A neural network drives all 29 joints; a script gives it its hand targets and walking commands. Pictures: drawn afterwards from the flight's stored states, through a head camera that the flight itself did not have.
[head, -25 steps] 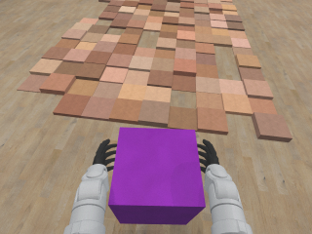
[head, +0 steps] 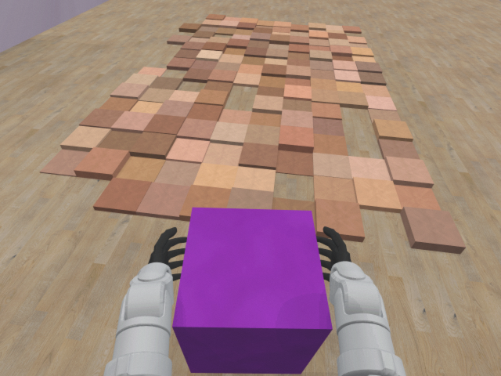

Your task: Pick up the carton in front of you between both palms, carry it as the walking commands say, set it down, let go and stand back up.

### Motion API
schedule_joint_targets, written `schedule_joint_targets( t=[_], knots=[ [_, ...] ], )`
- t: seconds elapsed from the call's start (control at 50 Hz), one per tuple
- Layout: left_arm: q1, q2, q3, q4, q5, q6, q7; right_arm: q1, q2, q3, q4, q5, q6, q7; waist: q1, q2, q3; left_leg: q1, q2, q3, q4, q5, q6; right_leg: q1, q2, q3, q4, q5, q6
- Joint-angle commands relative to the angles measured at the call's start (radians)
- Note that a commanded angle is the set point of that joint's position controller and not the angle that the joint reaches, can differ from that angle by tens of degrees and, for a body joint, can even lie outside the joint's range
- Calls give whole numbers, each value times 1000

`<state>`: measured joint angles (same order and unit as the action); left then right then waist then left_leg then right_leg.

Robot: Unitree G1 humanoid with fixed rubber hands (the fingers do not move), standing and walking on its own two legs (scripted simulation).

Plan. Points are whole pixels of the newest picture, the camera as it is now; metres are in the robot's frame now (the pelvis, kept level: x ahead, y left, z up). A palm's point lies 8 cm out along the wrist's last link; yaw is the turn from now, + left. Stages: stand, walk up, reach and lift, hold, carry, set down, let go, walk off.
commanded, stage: reach and lift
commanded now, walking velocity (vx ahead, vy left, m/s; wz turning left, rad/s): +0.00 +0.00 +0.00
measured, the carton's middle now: (249, 294) +0.30 +0.00 -0.05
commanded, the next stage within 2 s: hold in 0.68 s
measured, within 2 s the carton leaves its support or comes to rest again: neither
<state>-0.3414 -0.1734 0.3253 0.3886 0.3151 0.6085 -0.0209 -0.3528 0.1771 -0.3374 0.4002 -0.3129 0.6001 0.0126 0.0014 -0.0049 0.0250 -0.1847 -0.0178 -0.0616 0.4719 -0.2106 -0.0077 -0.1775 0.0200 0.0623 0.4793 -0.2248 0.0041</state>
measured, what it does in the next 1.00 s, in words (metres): stands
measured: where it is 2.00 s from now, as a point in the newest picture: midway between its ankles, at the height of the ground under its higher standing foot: (250, 369)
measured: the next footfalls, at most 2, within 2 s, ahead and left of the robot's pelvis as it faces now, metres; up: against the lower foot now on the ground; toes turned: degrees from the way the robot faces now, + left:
left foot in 1.46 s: +0.18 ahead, +0.10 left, +0.00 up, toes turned +10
right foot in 1.80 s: +0.43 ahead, -0.14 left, +0.00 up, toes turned -14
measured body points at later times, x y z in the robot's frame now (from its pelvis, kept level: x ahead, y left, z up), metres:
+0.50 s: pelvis +0.02 +0.00 +0.01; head -0.01 +0.00 +0.46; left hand +0.32 +0.15 +0.03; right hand +0.32 -0.15 +0.03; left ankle +0.03 +0.13 -0.74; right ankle +0.03 -0.12 -0.74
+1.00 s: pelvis +0.01 +0.00 +0.01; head -0.03 +0.00 +0.45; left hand +0.31 +0.15 +0.05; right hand +0.31 -0.15 +0.05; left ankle +0.03 +0.13 -0.74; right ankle +0.03 -0.12 -0.74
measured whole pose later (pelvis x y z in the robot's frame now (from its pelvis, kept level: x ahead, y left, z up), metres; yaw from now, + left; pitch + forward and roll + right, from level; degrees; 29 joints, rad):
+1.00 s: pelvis +0.01 +0.00 +0.01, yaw +0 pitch -8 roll +0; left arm -0.25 -0.15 0.21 0.22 0.27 0.77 -0.01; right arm -0.27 0.15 -0.22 0.23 -0.27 0.76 0.01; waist 0.00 0.00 0.03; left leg -0.03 -0.01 -0.06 0.35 -0.18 -0.01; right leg -0.03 0.02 0.06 0.36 -0.19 0.00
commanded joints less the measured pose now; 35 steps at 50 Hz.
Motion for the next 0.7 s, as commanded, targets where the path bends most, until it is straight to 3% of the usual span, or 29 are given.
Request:
schedule_joint_targets(
  t=[0.0,0.4,0.68],
  knots=[
    [-556,-938,-543,12,-217,-26,-236,-529,953,547,34,216,-16,245,2,3,-262,90,-66,-2,-89,21,18,43,61,5,-100,29,-11],
    [-393,-907,-592,-114,-253,21,-212,-370,904,592,-96,244,27,229,0,6,-269,194,-74,-15,-130,246,2,132,73,11,-140,231,1],
    [-377,-894,-632,-192,-280,54,-210,-350,905,636,-173,273,62,221,-1,3,-262,209,-76,-17,-142,250,3,154,72,16,-154,251,6]
  ],
)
